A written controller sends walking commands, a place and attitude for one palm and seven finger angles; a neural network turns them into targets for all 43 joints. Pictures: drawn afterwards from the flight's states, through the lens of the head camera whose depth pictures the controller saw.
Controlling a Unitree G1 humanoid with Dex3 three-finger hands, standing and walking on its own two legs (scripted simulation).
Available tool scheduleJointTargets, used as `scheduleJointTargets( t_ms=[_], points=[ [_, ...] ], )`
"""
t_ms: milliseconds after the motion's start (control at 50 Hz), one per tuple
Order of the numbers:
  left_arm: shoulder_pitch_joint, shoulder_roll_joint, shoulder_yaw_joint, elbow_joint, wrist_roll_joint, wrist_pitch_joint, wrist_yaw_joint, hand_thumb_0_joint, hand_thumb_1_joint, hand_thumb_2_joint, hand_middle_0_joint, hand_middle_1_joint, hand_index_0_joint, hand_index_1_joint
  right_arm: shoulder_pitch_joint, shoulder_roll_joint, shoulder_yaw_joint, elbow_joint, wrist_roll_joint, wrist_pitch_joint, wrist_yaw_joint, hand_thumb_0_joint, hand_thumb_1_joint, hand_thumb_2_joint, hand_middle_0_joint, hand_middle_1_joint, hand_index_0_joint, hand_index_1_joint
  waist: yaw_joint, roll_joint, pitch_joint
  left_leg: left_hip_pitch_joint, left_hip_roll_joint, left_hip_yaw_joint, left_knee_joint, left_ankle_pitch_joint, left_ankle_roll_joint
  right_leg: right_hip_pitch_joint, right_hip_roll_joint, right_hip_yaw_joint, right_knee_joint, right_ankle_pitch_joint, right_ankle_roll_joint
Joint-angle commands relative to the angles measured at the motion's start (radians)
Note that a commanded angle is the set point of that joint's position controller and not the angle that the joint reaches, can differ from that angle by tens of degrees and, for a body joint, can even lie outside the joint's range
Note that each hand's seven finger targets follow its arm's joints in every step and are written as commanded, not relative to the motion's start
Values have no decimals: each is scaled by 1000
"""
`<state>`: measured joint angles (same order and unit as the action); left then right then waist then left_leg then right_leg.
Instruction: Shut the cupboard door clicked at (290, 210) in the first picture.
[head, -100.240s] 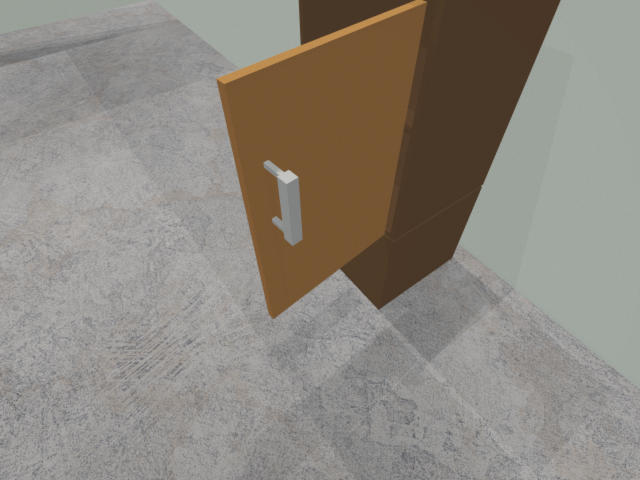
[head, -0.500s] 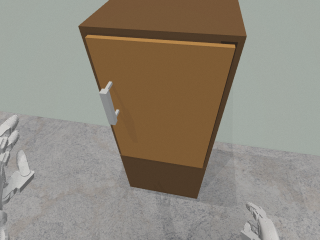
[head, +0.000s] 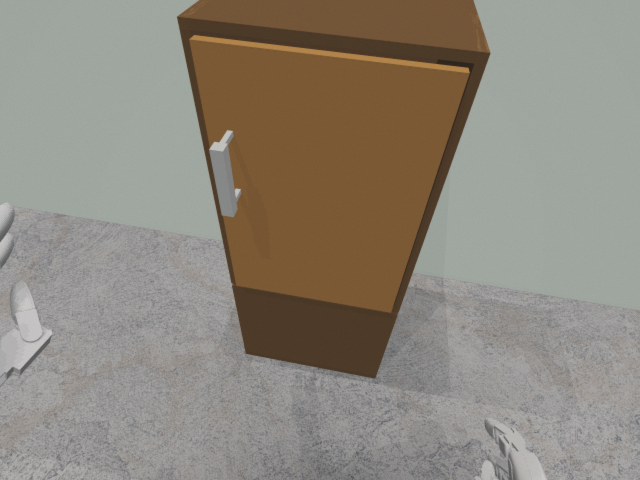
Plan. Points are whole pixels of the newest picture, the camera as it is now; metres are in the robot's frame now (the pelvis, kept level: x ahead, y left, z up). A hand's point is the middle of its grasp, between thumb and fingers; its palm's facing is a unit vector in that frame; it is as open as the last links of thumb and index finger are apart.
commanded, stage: step back with the hand held close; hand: left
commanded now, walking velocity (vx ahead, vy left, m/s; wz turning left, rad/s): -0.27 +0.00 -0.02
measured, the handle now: (228, 174) +0.59 +0.20 +0.05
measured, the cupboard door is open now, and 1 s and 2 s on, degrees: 0 0 0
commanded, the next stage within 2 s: stop stepping back and stand still in 0.72 s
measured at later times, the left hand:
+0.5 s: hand out of the picture +0.13 +0.27 +0.18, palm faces +0.44 -0.78 -0.44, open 7.4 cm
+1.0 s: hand out of the picture +0.03 +0.21 +0.19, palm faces +0.29 -0.80 -0.53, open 7.4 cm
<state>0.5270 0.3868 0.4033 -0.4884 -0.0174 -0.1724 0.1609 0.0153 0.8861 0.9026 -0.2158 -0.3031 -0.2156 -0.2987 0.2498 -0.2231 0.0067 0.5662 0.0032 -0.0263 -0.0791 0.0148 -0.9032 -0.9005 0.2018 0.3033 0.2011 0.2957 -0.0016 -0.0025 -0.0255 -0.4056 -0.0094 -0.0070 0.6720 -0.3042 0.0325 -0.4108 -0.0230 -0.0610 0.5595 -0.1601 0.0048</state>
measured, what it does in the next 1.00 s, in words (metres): walks backwards: right foot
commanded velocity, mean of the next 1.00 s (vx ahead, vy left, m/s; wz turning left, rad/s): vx -0.24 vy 0.03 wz -0.05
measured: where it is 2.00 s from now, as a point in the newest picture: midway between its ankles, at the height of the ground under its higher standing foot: outside the picture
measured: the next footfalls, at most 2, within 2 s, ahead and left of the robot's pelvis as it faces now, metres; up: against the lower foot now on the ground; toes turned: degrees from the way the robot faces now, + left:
right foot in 0.84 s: -0.23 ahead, -0.13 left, +0.00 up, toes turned +2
left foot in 1.02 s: -0.06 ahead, +0.08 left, +0.00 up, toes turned -2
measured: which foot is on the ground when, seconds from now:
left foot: down 0.00-0.90, up 0.92-1.00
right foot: down 0.00-0.50, up 0.52-0.82, down 0.84-1.00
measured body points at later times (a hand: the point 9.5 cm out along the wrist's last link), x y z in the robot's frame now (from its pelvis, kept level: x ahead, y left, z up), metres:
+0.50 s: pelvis -0.06 +0.00 +0.00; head -0.05 +0.04 +0.45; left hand +0.10 +0.31 +0.20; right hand +0.11 -0.24 -0.07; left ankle +0.01 +0.10 -0.73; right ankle +0.04 -0.13 -0.72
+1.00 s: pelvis -0.17 -0.03 +0.00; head -0.18 +0.00 +0.45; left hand +0.00 +0.26 +0.22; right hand -0.02 -0.26 -0.07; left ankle -0.07 +0.09 -0.72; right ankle -0.27 -0.14 -0.72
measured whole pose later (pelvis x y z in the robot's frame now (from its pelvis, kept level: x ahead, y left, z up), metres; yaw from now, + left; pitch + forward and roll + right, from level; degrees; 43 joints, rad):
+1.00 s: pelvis -0.17 -0.03 +0.00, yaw -3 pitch +2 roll -2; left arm 0.67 0.54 0.48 -0.63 -0.07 -0.23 0.12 0.01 0.88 0.90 -0.22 -0.30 -0.22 -0.30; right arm 0.21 -0.17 0.03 0.62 0.00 -0.07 -0.05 0.01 -0.90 -0.90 0.20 0.30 0.20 0.30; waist -0.03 -0.03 -0.07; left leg -0.51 0.04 0.00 0.63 -0.17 -0.02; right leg -0.13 0.06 0.03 0.50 -0.41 -0.02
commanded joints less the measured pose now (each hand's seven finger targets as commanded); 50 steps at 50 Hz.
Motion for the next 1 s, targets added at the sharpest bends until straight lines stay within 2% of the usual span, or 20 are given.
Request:
scheduleJointTargets(
  t_ms=[0,80,140,200,240,340,380,420,440,480,500,520,540,600,660,800,860,900,940,980],
  points=[
    [-76,226,157,-239,-6,-94,50,0,900,900,-200,-300,-200,-300,-94,-133,-47,-143,-10,-71,-21,0,-900,-900,200,300,200,300,-17,60,-47,-124,69,-106,-210,-209,22,104,-95,158,-172,-333,-37],
    [-56,209,171,-225,8,-110,48,0,900,900,-200,-300,-200,-300,-102,-150,-55,-141,-4,-98,-30,0,-900,-900,200,300,200,300,-4,215,-60,-387,198,-245,-429,-336,75,398,43,77,125,-81,8],
    [-34,226,191,-198,7,-113,35,0,900,900,-200,-300,-200,-300,-108,-148,-66,-133,-9,-109,-26,0,-900,-900,200,300,200,300,1,159,-91,-355,180,-201,-338,-146,67,419,42,111,115,114,5],
    [-22,194,169,-160,6,-127,21,0,900,900,-200,-300,-200,-300,-98,-148,-66,-122,-13,-112,-16,0,-900,-900,200,300,200,300,-7,127,-14,-423,156,-196,-321,-187,62,395,25,156,88,117,-13],
    [-57,210,159,-198,-1,-127,15,0,900,900,-200,-300,-200,-300,-104,-143,-69,-104,-14,-117,-10,0,-900,-900,200,300,200,300,-4,66,-95,-279,126,-142,-239,-54,35,327,-5,194,31,150,-20],
    [-36,273,188,-255,-16,-125,37,0,900,900,-200,-300,-200,-300,-101,-115,-77,-99,-5,-90,7,0,-900,-900,200,300,200,300,-8,-116,-132,-21,-4,-13,105,-125,-36,-7,-234,393,-303,-282,-123],
    [-39,272,184,-275,-13,-121,46,0,900,900,-200,-300,-200,-300,-122,-88,-62,-97,-10,-75,8,0,-900,-900,200,300,200,300,-11,-144,-134,33,4,-13,181,-111,-38,-65,-269,347,-316,-262,-139],
    [-20,278,202,-264,-15,-115,52,0,900,900,-200,-300,-200,-300,-112,-84,-56,-94,-9,-63,3,0,-900,-900,200,300,200,300,-22,-115,-124,84,22,-19,14,-52,-28,-72,-214,255,-254,-180,-98],
    [-25,280,205,-276,-20,-114,52,0,900,900,-200,-300,-200,-300,-112,-106,-60,-95,-9,-62,-5,0,-900,-900,200,300,200,300,-30,9,-88,95,47,-64,-157,-15,-14,-93,-133,186,-184,-178,-59],
    [-11,250,211,-294,-10,-132,49,0,900,900,-200,-300,-200,-300,-135,-141,-67,-112,-17,-80,-25,0,-900,-900,200,300,200,300,-13,351,-80,-196,285,-337,-432,7,80,157,90,48,227,-101,21],
    [-17,248,219,-268,-12,-133,41,0,900,900,-200,-300,-200,-300,-132,-113,-72,-98,-26,-97,-24,0,-900,-900,200,300,200,300,-2,332,-113,-247,337,-353,-461,12,110,219,106,88,373,-221,11],
    [-23,249,228,-252,-14,-144,31,0,900,900,-200,-300,-200,-300,-119,-119,-83,-87,-25,-117,-18,0,-900,-900,200,300,200,300,-6,318,-144,-315,366,-343,-513,-190,127,296,111,118,483,-262,11],
    [-42,243,220,-255,-12,-142,28,0,900,900,-200,-300,-200,-300,-125,-125,-88,-94,-26,-126,-16,0,-900,-900,200,300,200,300,-3,282,-120,-325,359,-359,-501,-237,133,269,123,124,506,-259,12],
    [-38,167,134,-236,-27,-126,20,0,900,900,-200,-300,-200,-300,-115,-117,-84,-58,-21,-153,1,0,-900,-900,200,300,200,300,2,178,-105,-37,292,-246,-403,20,95,94,97,87,305,-324,12],
    [-78,132,57,-254,-35,-113,10,0,900,900,-200,-300,-200,-300,-121,-112,-65,-34,-25,-174,10,0,-900,-900,200,300,200,300,-6,221,-113,111,273,-250,-441,27,77,52,105,72,154,-364,13],
    [-119,267,159,-345,-49,-137,-11,0,900,900,-200,-300,-200,-300,-132,-96,-63,-19,-32,-141,23,0,-900,-900,200,300,200,300,8,205,-311,390,208,-86,-259,536,-11,146,55,80,-260,-45,-19],
    [40,341,268,-330,-66,-133,-1,0,900,900,-200,-300,-200,-300,-159,-53,-41,-82,-20,-119,18,0,-900,-900,200,300,200,300,11,52,-306,257,55,61,-107,155,-62,164,-125,161,-257,109,-80],
    [96,342,280,-339,-71,-117,5,0,900,900,-200,-300,-200,-300,-167,-68,-43,-101,10,-108,9,0,-900,-900,200,300,200,300,5,-94,-226,194,1,40,72,90,-60,93,-186,206,-232,140,-100],
    [214,354,336,-239,-77,-77,11,0,900,900,-200,-300,-200,-300,-158,-72,-31,-102,-7,-85,1,0,-900,-900,200,300,200,300,0,-23,-186,108,24,20,78,94,-51,86,-198,219,-212,50,-124],
    [106,266,236,-179,-67,-61,15,0,900,900,-200,-300,-200,-300,-130,-82,-25,-91,-3,-75,-4,0,-900,-900,200,300,200,300,-35,24,-29,79,48,-3,-19,110,-46,39,-182,199,-224,-67,-100]
  ],
)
